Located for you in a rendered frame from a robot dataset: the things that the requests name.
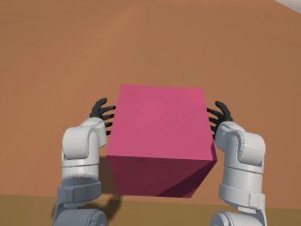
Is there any left robot hand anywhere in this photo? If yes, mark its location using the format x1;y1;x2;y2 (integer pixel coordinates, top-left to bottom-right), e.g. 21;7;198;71
89;98;116;136

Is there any right robot forearm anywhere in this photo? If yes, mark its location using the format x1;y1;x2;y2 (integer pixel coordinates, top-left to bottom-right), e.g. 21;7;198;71
214;121;267;226

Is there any carton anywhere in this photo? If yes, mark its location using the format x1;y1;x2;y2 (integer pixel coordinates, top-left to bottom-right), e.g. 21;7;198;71
106;84;218;199

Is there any left robot upper arm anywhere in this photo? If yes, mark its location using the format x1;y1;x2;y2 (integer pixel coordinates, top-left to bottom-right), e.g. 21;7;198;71
54;208;107;226

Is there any left robot forearm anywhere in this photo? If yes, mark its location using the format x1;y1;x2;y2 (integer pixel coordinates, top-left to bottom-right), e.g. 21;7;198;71
52;117;107;226

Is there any right robot upper arm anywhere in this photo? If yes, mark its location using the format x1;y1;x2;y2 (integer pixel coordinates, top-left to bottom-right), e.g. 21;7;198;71
209;210;263;226

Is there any right robot hand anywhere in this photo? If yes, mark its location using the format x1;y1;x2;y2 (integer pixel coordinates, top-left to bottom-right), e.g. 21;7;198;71
206;101;233;141

